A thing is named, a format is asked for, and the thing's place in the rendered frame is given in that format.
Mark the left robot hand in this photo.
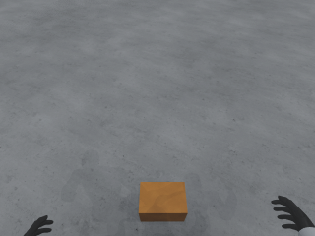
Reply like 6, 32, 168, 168
24, 215, 54, 236

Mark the carton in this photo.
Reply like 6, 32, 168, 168
138, 182, 188, 222

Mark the right robot hand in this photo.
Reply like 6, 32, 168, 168
271, 196, 315, 232

